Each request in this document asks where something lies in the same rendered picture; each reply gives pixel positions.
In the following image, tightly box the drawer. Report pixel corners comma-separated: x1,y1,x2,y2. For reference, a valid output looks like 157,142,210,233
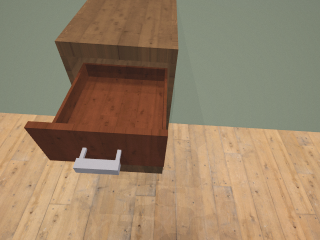
24,62,168,167

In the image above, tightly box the handle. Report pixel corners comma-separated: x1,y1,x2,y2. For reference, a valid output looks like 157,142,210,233
73,147,122,175

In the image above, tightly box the cabinet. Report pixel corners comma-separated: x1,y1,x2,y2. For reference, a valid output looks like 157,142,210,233
55,0,179,174

